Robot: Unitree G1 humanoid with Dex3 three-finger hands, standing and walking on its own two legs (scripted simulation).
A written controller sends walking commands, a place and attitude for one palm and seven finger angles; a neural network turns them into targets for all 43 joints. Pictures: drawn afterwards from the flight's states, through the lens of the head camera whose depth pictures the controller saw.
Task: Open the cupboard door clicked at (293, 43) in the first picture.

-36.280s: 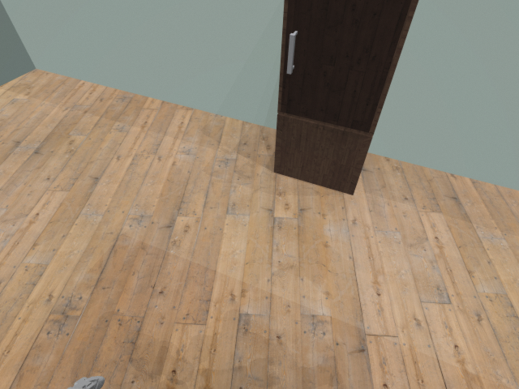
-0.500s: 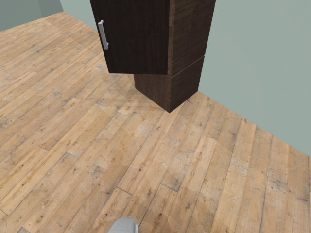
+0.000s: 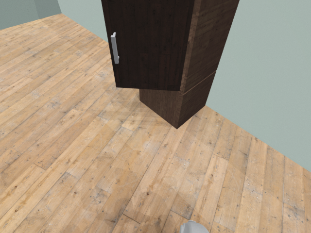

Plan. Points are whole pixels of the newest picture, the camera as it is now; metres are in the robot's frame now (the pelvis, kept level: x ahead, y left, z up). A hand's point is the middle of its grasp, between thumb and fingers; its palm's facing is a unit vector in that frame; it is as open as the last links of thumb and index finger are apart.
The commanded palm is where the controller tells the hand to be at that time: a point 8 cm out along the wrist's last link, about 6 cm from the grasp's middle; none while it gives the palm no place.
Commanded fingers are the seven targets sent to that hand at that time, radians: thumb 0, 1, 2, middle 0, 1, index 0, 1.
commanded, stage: take the last steps up to it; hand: left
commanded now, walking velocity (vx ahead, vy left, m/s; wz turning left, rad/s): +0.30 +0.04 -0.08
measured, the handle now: (115, 48) +0.97 +0.28 -0.05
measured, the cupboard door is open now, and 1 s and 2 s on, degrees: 42 42 42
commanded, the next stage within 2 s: come to a stop and stand still in 0.88 s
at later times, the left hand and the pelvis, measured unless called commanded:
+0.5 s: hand (107, 205) +0.22 +0.17 -0.17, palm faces +0.04 -0.97 -0.23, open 7.1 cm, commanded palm none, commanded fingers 0.00 0.90 0.90 -0.20 -0.30 -0.20 -0.30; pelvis +0.18 -0.02 +0.00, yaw -1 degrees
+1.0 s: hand (108, 152) +0.41 +0.21 -0.17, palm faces -0.01 -0.98 -0.22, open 7.3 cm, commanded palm none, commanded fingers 0.00 0.90 0.90 -0.20 -0.30 -0.20 -0.30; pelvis +0.34 +0.02 +0.00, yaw -3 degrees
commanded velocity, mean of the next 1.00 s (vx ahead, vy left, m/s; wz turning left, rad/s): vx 0.23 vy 0.05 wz -0.02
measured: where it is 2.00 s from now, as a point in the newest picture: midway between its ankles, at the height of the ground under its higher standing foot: (153, 214)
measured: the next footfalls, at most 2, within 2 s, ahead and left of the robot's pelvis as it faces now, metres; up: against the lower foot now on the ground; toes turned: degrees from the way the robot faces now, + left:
right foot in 0.26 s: +0.19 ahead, -0.13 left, +0.00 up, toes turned -9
left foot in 0.66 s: +0.36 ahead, +0.12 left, +0.00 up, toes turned +6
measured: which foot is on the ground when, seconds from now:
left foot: down 0.00-0.26, up 0.28-0.64, down 0.66-1.00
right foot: up 0.00-0.24, down 0.26-0.66, up 0.68-1.00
